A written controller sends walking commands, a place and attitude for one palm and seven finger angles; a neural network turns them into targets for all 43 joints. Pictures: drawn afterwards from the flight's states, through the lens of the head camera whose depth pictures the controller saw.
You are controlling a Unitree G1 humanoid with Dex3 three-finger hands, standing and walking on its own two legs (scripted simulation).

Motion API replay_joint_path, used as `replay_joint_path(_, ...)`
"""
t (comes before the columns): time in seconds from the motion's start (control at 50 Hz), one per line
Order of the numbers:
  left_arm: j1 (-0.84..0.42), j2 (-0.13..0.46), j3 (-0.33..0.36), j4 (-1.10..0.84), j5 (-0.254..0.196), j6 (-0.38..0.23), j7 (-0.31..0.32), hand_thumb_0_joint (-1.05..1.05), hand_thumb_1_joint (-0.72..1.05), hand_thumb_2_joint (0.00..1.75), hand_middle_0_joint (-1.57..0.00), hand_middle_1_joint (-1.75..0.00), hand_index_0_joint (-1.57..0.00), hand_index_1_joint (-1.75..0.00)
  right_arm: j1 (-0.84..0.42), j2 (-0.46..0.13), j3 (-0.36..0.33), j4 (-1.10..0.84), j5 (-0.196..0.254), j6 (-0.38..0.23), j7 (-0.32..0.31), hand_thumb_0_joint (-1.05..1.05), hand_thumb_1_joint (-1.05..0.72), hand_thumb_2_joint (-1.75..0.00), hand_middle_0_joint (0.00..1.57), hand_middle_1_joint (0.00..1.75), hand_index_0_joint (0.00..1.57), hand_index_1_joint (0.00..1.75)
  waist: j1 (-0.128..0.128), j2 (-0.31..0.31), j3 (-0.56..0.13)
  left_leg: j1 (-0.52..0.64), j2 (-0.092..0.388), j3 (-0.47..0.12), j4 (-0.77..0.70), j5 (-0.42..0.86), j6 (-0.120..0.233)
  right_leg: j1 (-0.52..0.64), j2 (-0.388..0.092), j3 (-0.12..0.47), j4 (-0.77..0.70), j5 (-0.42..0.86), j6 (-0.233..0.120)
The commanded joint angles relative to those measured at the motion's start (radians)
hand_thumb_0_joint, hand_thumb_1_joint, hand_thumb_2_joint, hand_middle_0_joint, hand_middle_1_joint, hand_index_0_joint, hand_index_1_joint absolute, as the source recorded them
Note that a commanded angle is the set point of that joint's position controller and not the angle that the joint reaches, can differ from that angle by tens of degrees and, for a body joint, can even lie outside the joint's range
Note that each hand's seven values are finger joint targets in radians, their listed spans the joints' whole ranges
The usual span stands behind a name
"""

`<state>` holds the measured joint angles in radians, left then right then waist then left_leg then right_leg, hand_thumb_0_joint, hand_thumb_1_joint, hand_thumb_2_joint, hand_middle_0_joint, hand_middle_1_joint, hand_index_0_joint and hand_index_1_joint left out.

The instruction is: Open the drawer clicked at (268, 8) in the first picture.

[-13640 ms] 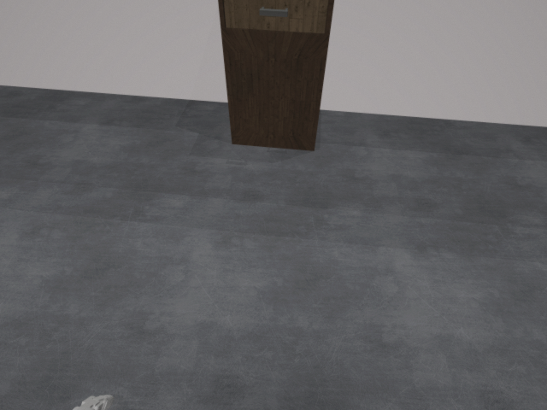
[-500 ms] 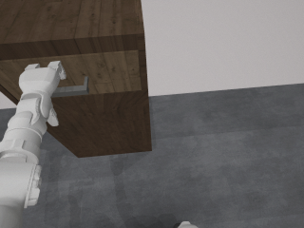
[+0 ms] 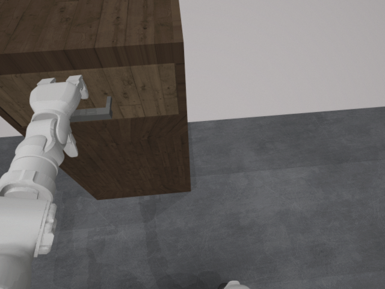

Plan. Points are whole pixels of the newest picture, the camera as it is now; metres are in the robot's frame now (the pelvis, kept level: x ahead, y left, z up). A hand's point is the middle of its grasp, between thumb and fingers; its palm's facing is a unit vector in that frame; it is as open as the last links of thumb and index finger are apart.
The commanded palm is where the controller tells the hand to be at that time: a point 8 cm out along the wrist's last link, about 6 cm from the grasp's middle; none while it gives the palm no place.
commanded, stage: move the hooked fingers above the handle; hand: left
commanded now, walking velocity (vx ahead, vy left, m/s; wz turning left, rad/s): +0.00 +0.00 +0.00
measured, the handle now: (87, 108) +0.54 +0.25 +0.01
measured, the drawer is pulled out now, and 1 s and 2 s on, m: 0.00 0.00 0.00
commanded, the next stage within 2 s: lower the fingers behind the handle in 0.52 s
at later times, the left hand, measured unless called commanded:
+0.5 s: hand (75, 120) +0.47 +0.25 +0.05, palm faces -0.13 -0.01 -0.99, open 13.8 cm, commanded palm +0.46 +0.24 +0.12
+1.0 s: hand (82, 122) +0.47 +0.24 +0.03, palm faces -0.17 +0.00 -0.99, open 13.8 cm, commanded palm +0.47 +0.25 +0.09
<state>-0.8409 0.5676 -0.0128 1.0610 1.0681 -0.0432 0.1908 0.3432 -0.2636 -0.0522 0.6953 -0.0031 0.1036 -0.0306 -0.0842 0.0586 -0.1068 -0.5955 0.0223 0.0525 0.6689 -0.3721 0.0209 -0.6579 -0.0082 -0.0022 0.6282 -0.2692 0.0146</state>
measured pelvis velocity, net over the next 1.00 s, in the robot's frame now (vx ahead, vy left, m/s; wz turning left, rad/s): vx -0.01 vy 0.00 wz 0.00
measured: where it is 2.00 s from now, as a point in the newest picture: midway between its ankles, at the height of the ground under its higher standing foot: outside the picture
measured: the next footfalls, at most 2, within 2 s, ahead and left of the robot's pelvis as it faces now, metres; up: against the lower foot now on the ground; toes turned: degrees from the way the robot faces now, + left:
none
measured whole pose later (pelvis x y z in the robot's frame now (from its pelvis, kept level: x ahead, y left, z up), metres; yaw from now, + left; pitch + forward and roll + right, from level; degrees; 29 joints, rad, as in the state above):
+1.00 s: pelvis -0.01 +0.00 -0.01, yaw +0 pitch +18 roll -1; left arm -0.86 0.58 -0.01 1.08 1.09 -0.13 0.16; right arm 0.37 -0.26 -0.05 0.69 -0.01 0.08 -0.06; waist -0.11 0.04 -0.10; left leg -0.66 0.03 0.05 0.71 -0.38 0.02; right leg -0.72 0.00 -0.01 0.67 -0.27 0.01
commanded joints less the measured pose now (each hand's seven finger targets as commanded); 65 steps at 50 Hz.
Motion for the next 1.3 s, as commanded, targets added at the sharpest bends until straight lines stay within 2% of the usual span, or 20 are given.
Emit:
replay_joint_path(0.0,-0.469,0.187,0.009,-0.313,-0.018,-0.113,-0.009,0.00,-0.50,0.30,-0.30,-1.20,-0.30,-1.20,0.122,-0.164,-0.069,-0.066,-0.002,-0.024,-0.033,0.00,-0.90,-0.90,0.20,0.30,0.20,0.30,-0.042,-0.030,-0.432,0.237,-0.034,-0.030,-0.028,0.469,0.028,0.268,0.045,-0.013,-0.032,0.337,-0.032)
replay_joint_path(0.06,-0.514,0.214,0.037,-0.332,-0.015,-0.158,0.020,0.00,-0.50,0.30,-0.30,-1.20,-0.30,-1.20,0.131,-0.160,-0.069,-0.040,-0.007,-0.027,-0.031,0.00,-0.90,-0.90,0.20,0.30,0.20,0.30,-0.043,0.032,-0.381,0.236,-0.034,-0.041,-0.021,0.468,0.019,0.206,0.046,-0.019,-0.026,0.299,-0.040)
replay_joint_path(0.16,-0.455,0.361,0.173,-0.241,0.015,-0.109,0.123,0.00,-0.50,0.30,-0.30,-1.20,-0.30,-1.20,0.119,-0.159,-0.053,-0.036,-0.018,-0.023,-0.012,0.00,-0.90,-0.90,0.20,0.30,0.20,0.30,0.011,0.052,-0.416,0.138,-0.047,-0.031,-0.007,0.480,0.010,0.256,0.044,-0.024,0.024,0.330,-0.048)
replay_joint_path(0.26,-0.374,0.322,0.133,-0.152,0.028,0.003,0.128,0.00,-0.50,0.30,-0.30,-1.20,-0.30,-1.20,0.113,-0.168,-0.055,-0.050,-0.012,-0.021,0.007,0.00,-0.90,-0.90,0.20,0.30,0.20,0.30,0.020,0.013,-0.468,0.127,-0.039,-0.007,-0.007,0.514,0.008,0.308,0.043,-0.026,0.026,0.391,-0.040)
replay_joint_path(0.3,-0.390,0.258,0.066,-0.145,0.023,0.025,0.090,0.00,-0.50,0.30,-0.30,-1.20,-0.30,-1.20,0.118,-0.173,-0.060,-0.058,-0.001,-0.019,0.002,0.00,-0.90,-0.90,0.20,0.30,0.20,0.30,-0.009,-0.029,-0.456,0.146,-0.032,-0.008,-0.017,0.497,0.012,0.302,0.046,-0.027,0.006,0.384,-0.035)
replay_joint_path(0.34,-0.427,0.168,-0.004,-0.215,-0.005,0.002,0.039,0.00,-0.50,0.30,-0.30,-1.20,-0.30,-1.20,0.126,-0.171,-0.070,-0.064,0.004,-0.022,-0.004,0.00,-0.90,-0.90,0.20,0.30,0.20,0.30,-0.039,-0.051,-0.477,0.211,-0.026,-0.016,-0.016,0.517,0.020,0.298,0.047,-0.022,-0.017,0.386,-0.030)
replay_joint_path(0.42,-0.501,0.134,-0.038,-0.366,-0.037,-0.099,-0.028,0.00,-0.50,0.30,-0.30,-1.20,-0.30,-1.20,0.128,-0.167,-0.078,-0.057,-0.003,-0.023,-0.025,0.00,-0.90,-0.90,0.20,0.30,0.20,0.30,-0.058,-0.003,-0.453,0.303,-0.027,-0.040,-0.013,0.534,0.026,0.235,0.051,-0.017,-0.033,0.344,-0.031)
replay_joint_path(0.5,-0.504,0.197,0.037,-0.368,-0.022,-0.163,0.020,0.00,-0.50,0.30,-0.30,-1.20,-0.30,-1.20,0.128,-0.153,-0.068,-0.040,-0.009,-0.021,-0.026,0.00,-0.90,-0.90,0.20,0.30,0.20,0.30,-0.031,0.057,-0.399,0.282,-0.029,-0.063,0.000,0.574,0.007,0.169,0.051,-0.032,-0.004,0.299,-0.042)
replay_joint_path(0.56,-0.480,0.322,0.148,-0.241,0.012,-0.113,0.114,0.00,-0.50,0.30,-0.30,-1.20,-0.30,-1.20,0.111,-0.159,-0.049,-0.031,-0.012,-0.021,-0.013,0.00,-0.90,-0.90,0.20,0.30,0.20,0.30,-0.003,0.039,-0.323,0.146,-0.039,-0.054,-0.015,0.459,0.002,0.172,0.050,-0.041,0.018,0.252,-0.052)
replay_joint_path(0.64,-0.426,0.315,0.132,-0.110,0.042,0.015,0.174,0.00,-0.50,0.30,-0.30,-1.20,-0.30,-1.20,0.093,-0.164,-0.038,-0.042,-0.019,-0.021,0.008,0.00,-0.90,-0.90,0.20,0.30,0.20,0.30,0.012,0.023,-0.387,0.085,-0.046,-0.021,-0.010,0.437,-0.001,0.232,0.046,-0.042,0.035,0.290,-0.051)
replay_joint_path(0.68,-0.424,0.260,0.070,-0.068,0.042,0.067,0.151,0.00,-0.50,0.30,-0.30,-1.20,-0.30,-1.20,0.111,-0.168,-0.043,-0.050,-0.010,-0.022,0.011,0.00,-0.90,-0.90,0.20,0.30,0.20,0.30,-0.003,-0.005,-0.427,0.098,-0.038,-0.013,-0.009,0.439,0.001,0.248,0.046,-0.038,0.031,0.318,-0.043)
replay_joint_path(0.74,-0.445,0.311,0.094,-0.043,0.039,0.096,0.113,0.00,-0.50,0.30,-0.30,-1.20,-0.30,-1.20,0.120,-0.181,-0.043,-0.048,-0.004,-0.005,-0.001,0.00,-0.90,-0.90,0.20,0.30,0.20,0.30,-0.014,-0.096,-0.460,0.082,-0.039,-0.006,-0.015,0.429,0.011,0.311,0.043,-0.026,0.020,0.357,-0.033)
replay_joint_path(0.78,-0.423,0.267,0.051,-0.003,0.036,0.114,0.089,0.00,-0.50,0.30,-0.30,-1.20,-0.30,-1.20,0.114,-0.176,-0.039,-0.054,0.005,-0.002,-0.009,0.00,-0.90,-0.90,0.20,0.30,0.20,0.30,-0.023,-0.116,-0.406,0.062,-0.041,0.004,-0.030,0.365,0.016,0.300,0.040,-0.022,0.000,0.324,-0.027)
replay_joint_path(0.84,-0.499,0.234,0.011,-0.054,0.014,0.049,0.031,0.00,-0.50,0.30,-0.30,-1.20,-0.30,-1.20,0.115,-0.182,-0.041,-0.068,0.014,-0.018,-0.031,0.00,-0.90,-0.90,0.20,0.30,0.20,0.30,-0.064,-0.129,-0.333,0.055,-0.039,-0.004,-0.040,0.272,0.027,0.261,0.035,-0.011,-0.032,0.251,-0.025)
replay_joint_path(0.92,-0.503,0.288,0.069,-0.232,0.016,-0.123,-0.003,0.00,-0.50,0.30,-0.30,-1.20,-0.30,-1.20,0.144,-0.166,-0.057,-0.073,-0.006,-0.043,-0.050,0.00,-0.90,-0.90,0.20,0.30,0.20,0.30,-0.037,0.001,-0.474,0.139,-0.043,-0.017,0.006,0.354,0.030,0.257,0.039,0.007,0.009,0.294,-0.034)
replay_joint_path(0.98,-0.449,0.284,0.100,-0.240,0.013,-0.192,0.036,0.00,-0.50,0.30,-0.30,-1.20,-0.30,-1.20,0.157,-0.161,-0.064,-0.050,-0.016,-0.049,-0.043,0.00,-0.90,-0.90,0.20,0.30,0.20,0.30,-0.030,0.034,-0.438,0.119,-0.041,-0.032,0.041,0.381,0.021,0.176,0.045,-0.004,0.038,0.272,-0.042)
replay_joint_path(1.06,-0.435,0.328,0.152,-0.192,0.032,-0.166,0.147,0.00,-0.50,0.30,-0.30,-1.20,-0.30,-1.20,0.156,-0.167,-0.061,-0.029,-0.028,-0.050,-0.022,0.00,-0.90,-0.90,0.20,0.30,0.20,0.30,-0.023,0.043,-0.434,0.032,-0.047,-0.029,0.071,0.379,0.015,0.145,0.045,-0.013,0.077,0.272,-0.043)
replay_joint_path(1.14,-0.473,0.274,0.115,-0.146,0.055,-0.075,0.218,0.00,-0.50,0.30,-0.30,-1.20,-0.30,-1.20,0.168,-0.176,-0.069,-0.003,-0.034,-0.056,0.006,0.00,-0.90,-0.90,0.20,0.30,0.20,0.30,-0.043,0.053,-0.482,0.061,-0.038,-0.034,0.092,0.435,0.009,0.106,0.052,-0.032,0.095,0.283,-0.045)
replay_joint_path(1.24,-0.555,0.203,0.034,-0.143,0.037,-0.007,0.179,0.00,-0.50,0.30,-0.30,-1.20,-0.30,-1.20,0.188,-0.180,-0.077,0.003,-0.025,-0.052,0.006,0.00,-0.90,-0.90,0.20,0.30,0.20,0.30,-0.085,0.033,-0.534,0.125,-0.032,-0.040,0.088,0.439,0.013,0.126,0.054,-0.026,0.065,0.300,-0.035)
replay_joint_path(1.28,-0.549,0.254,0.063,-0.150,0.031,-0.015,0.149,0.00,-0.50,0.30,-0.30,-1.20,-0.30,-1.20,0.190,-0.184,-0.072,0.003,-0.022,-0.049,-0.004,0.00,-0.90,-0.90,0.20,0.30,0.20,0.30,-0.073,0.032,-0.553,0.134,-0.033,-0.046,0.081,0.435,0.016,0.151,0.053,-0.020,0.065,0.308,-0.035)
